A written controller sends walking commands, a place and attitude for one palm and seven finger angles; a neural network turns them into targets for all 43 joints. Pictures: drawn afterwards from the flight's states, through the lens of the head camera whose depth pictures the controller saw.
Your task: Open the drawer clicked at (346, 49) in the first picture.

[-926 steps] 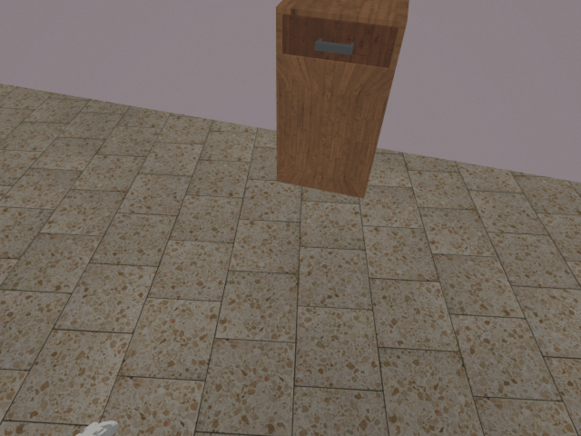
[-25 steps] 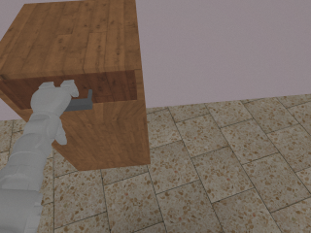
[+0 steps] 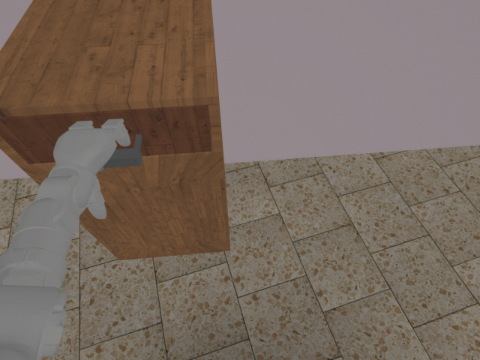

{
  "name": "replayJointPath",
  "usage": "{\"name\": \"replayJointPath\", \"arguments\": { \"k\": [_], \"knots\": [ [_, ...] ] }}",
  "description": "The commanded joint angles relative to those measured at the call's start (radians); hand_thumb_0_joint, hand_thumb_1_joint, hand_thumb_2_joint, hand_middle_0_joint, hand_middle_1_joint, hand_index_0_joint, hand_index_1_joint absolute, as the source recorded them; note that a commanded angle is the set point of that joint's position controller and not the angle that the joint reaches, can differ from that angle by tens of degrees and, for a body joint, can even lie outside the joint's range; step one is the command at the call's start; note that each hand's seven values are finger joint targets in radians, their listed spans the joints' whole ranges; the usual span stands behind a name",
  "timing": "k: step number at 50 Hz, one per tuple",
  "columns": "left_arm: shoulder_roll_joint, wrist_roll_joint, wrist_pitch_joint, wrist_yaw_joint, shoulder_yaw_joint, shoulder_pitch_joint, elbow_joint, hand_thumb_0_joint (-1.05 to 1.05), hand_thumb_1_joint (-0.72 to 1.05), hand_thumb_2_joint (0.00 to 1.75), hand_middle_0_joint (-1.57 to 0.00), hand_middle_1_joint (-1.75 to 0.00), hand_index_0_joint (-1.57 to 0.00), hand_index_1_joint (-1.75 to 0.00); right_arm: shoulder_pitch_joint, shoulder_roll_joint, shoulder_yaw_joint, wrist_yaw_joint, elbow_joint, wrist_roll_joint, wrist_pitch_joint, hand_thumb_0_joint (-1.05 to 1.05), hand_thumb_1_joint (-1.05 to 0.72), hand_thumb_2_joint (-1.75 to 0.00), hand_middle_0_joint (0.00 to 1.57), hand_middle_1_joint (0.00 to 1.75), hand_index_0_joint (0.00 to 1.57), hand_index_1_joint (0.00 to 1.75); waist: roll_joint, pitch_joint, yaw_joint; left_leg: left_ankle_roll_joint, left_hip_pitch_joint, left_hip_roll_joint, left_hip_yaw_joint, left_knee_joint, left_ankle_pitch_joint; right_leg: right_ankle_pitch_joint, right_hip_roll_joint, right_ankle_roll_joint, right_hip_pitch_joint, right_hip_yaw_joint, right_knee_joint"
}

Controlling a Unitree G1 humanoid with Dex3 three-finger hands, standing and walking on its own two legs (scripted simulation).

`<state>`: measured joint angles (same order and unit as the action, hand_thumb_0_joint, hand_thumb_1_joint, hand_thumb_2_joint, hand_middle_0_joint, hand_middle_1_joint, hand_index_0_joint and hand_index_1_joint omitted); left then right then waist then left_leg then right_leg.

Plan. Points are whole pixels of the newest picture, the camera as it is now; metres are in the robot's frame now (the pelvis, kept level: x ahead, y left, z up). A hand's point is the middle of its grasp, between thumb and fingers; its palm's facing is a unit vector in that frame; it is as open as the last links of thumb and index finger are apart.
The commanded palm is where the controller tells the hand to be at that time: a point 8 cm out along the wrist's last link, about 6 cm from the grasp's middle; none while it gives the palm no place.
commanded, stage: re-aim the fingers above the handle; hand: left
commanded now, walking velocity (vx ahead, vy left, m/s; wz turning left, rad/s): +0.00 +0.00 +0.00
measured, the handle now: (107, 150) +0.52 +0.28 +0.00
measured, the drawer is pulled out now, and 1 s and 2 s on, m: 0.00 0.00 0.00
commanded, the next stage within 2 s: lower the fingers behind the handle in 0.34 s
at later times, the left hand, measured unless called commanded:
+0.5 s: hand (104, 161) +0.44 +0.25 +0.06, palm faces +0.00 -0.07 -1.00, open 13.9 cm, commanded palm +0.41 +0.27 +0.11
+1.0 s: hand (98, 174) +0.43 +0.27 +0.02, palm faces -0.03 +0.00 -1.00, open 13.9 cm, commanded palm +0.41 +0.27 +0.08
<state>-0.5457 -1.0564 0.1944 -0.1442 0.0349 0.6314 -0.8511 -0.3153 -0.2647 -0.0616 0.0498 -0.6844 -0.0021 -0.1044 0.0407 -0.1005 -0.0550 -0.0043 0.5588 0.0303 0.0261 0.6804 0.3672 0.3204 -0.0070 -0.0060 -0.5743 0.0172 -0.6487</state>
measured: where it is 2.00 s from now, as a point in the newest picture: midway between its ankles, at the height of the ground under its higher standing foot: outside the picture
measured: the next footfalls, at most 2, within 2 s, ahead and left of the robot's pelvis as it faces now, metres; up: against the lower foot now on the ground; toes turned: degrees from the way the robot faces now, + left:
none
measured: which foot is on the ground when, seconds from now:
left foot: down 0.00-1.00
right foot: down 0.00-1.00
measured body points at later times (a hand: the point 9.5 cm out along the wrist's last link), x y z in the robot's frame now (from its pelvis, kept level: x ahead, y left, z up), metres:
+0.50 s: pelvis -0.01 +0.01 +0.00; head +0.07 +0.00 +0.44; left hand +0.43 +0.25 +0.11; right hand +0.07 -0.27 -0.13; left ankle -0.03 +0.12 -0.72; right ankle -0.01 -0.13 -0.72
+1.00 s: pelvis -0.02 +0.00 -0.01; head +0.07 +0.00 +0.43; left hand +0.43 +0.26 +0.08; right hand +0.03 -0.28 -0.14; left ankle -0.03 +0.12 -0.72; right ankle -0.01 -0.13 -0.72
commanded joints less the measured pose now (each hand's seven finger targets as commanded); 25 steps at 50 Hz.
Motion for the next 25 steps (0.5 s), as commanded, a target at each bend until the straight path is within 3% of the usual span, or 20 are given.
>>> {"name": "replayJointPath", "arguments": {
  "k": [1,2,4,8,10,11,12,14,16,18,19,20,21,22,24,25],
  "knots": [
    [-0.382,-0.001,0.018,-0.141,0.199,0.408,0.256,0.0,-0.5,0.3,-0.3,-1.2,-0.3,-1.2,-0.064,-0.135,-0.055,0.005,0.065,0.007,0.02,0.0,-0.9,-0.9,0.2,0.3,0.2,0.3,0.069,-0.411,0.036,-0.033,-0.175,-0.054,0.003,-0.01,-0.526,-0.435,0.048,0.04,0.201,0.01,-0.011],
    [-0.403,-0.002,0.002,-0.162,0.221,0.39,0.252,0.0,-0.5,0.3,-0.3,-1.2,-0.3,-1.2,-0.059,-0.138,-0.054,-0.001,0.061,0.008,0.02,0.0,-0.9,-0.9,0.2,0.3,0.2,0.3,0.085,-0.419,0.047,-0.03,-0.158,-0.056,0.01,-0.009,-0.523,-0.444,0.047,0.039,0.213,0.008,-0.016],
    [-0.413,-0.009,-0.044,-0.189,0.219,0.39,0.211,0.0,-0.5,0.3,-0.3,-1.2,-0.3,-1.2,-0.056,-0.144,-0.053,-0.007,0.047,0.009,0.017,0.0,-0.9,-0.9,0.2,0.3,0.2,0.3,0.076,-0.429,0.042,-0.028,-0.147,-0.055,0.014,-0.009,-0.525,-0.45,0.048,0.039,0.222,0.01,-0.017],
    [-0.321,-0.007,-0.14,-0.156,0.105,0.378,0.136,0.0,-0.5,0.3,-0.3,-1.2,-0.3,-1.2,-0.068,-0.154,-0.058,-0.014,0.045,-0.007,0.022,0.0,-0.9,-0.9,0.2,0.3,0.2,0.3,0.045,-0.431,0.012,-0.028,-0.173,-0.045,0.024,-0.028,-0.495,-0.431,0.049,0.033,0.216,0.019,0.008],
    [-0.261,0.012,-0.153,-0.105,0.042,0.367,0.139,0.0,-0.5,0.3,-0.3,-1.2,-0.3,-1.2,-0.074,-0.159,-0.061,-0.009,0.052,-0.015,0.02,0.0,-0.9,-0.9,0.2,0.3,0.2,0.3,0.015,-0.438,-0.011,-0.035,-0.203,-0.042,0.023,-0.031,-0.501,-0.442,0.048,0.028,0.224,0.015,0.03],
    [-0.204,0.032,-0.153,-0.076,-0.014,0.38,0.15,0.0,-0.5,0.3,-0.3,-1.2,-0.3,-1.2,-0.069,-0.161,-0.061,-0.006,0.055,-0.017,0.02,0.0,-0.9,-0.9,0.2,0.3,0.2,0.3,-0.001,-0.403,-0.03,-0.037,-0.215,-0.041,0.019,-0.038,-0.468,-0.415,0.048,0.027,0.205,0.018,0.046],
    [-0.186,0.043,-0.141,-0.048,-0.037,0.407,0.172,0.0,-0.5,0.3,-0.3,-1.2,-0.3,-1.2,-0.069,-0.163,-0.061,0.0,0.054,-0.016,0.022,0.0,-0.9,-0.9,0.2,0.3,0.2,0.3,-0.03,-0.387,-0.04,-0.041,-0.221,-0.039,0.011,-0.044,-0.443,-0.391,0.047,0.024,0.195,0.017,0.057],
    [-0.16,0.06,-0.099,-0.004,-0.068,0.442,0.224,0.0,-0.5,0.3,-0.3,-1.2,-0.3,-1.2,-0.064,-0.162,-0.059,0.014,0.06,-0.013,0.021,0.0,-0.9,-0.9,0.2,0.3,0.2,0.3,-0.032,-0.357,-0.057,-0.045,-0.245,-0.04,0.003,-0.05,-0.424,-0.357,0.045,0.027,0.172,0.016,0.071],
    [-0.171,0.063,-0.05,0.008,-0.051,0.449,0.276,0.0,-0.5,0.3,-0.3,-1.2,-0.3,-1.2,-0.064,-0.151,-0.059,0.02,0.064,-0.007,0.024,0.0,-0.9,-0.9,0.2,0.3,0.2,0.3,0.017,-0.345,-0.04,-0.043,-0.274,-0.044,-0.007,-0.049,-0.422,-0.321,0.047,0.032,0.141,0.017,0.067],
    [-0.265,0.049,-0.006,-0.013,0.044,0.454,0.287,0.0,-0.5,0.3,-0.3,-1.2,-0.3,-1.2,-0.066,-0.149,-0.054,0.022,0.06,-0.003,0.021,0.0,-0.9,-0.9,0.2,0.3,0.2,0.3,0.043,-0.344,-0.012,-0.038,-0.256,-0.048,-0.014,-0.045,-0.441,-0.325,0.048,0.04,0.145,0.018,0.049],
    [-0.341,0.038,0.005,-0.036,0.116,0.445,0.269,0.0,-0.5,0.3,-0.3,-1.2,-0.3,-1.2,-0.064,-0.153,-0.05,0.023,0.058,-0.001,0.016,0.0,-0.9,-0.9,0.2,0.3,0.2,0.3,0.047,-0.329,0.003,-0.035,-0.227,-0.05,-0.015,-0.044,-0.432,-0.316,0.049,0.044,0.15,0.018,0.043],
    [-0.351,0.02,0.013,-0.065,0.131,0.466,0.263,0.0,-0.5,0.3,-0.3,-1.2,-0.3,-1.2,-0.06,-0.144,-0.045,0.021,0.058,-0.002,0.015,0.0,-0.9,-0.9,0.2,0.3,0.2,0.3,0.057,-0.329,0.005,-0.033,-0.206,-0.051,-0.02,-0.042,-0.439,-0.318,0.048,0.044,0.141,0.022,0.027],
    [-0.355,0.016,0.009,-0.093,0.154,0.436,0.239,0.0,-0.5,0.3,-0.3,-1.2,-0.3,-1.2,-0.057,-0.139,-0.044,0.015,0.056,0.0,0.016,0.0,-0.9,-0.9,0.2,0.3,0.2,0.3,0.066,-0.321,0.023,-0.029,-0.186,-0.052,-0.019,-0.039,-0.446,-0.32,0.05,0.047,0.143,0.025,0.015],
    [-0.396,0.009,0.002,-0.123,0.2,0.425,0.234,0.0,-0.5,0.3,-0.3,-1.2,-0.3,-1.2,-0.051,-0.139,-0.04,0.009,0.055,0.003,0.016,0.0,-0.9,-0.9,0.2,0.3,0.2,0.3,0.068,-0.339,0.043,-0.024,-0.161,-0.052,-0.015,-0.037,-0.457,-0.333,0.048,0.048,0.162,0.025,0.002],
    [-0.404,-0.007,-0.039,-0.172,0.224,0.368,0.198,0.0,-0.5,0.3,-0.3,-1.2,-0.3,-1.2,-0.036,-0.135,-0.037,-0.006,0.058,0.01,0.013,0.0,-0.9,-0.9,0.2,0.3,0.2,0.3,0.074,-0.376,0.072,-0.017,-0.142,-0.055,-0.004,-0.032,-0.492,-0.363,0.05,0.05,0.195,0.027,-0.016],
    [-0.351,-0.02,-0.069,-0.188,0.177,0.34,0.168,0.0,-0.5,0.3,-0.3,-1.2,-0.3,-1.2,-0.034,-0.129,-0.038,-0.014,0.064,0.009,0.016,0.0,-0.9,-0.9,0.2,0.3,0.2,0.3,0.094,-0.376,0.067,-0.013,-0.14,-0.053,0.005,-0.028,-0.502,-0.374,0.05,0.048,0.182,0.029,-0.023]
  ]
}}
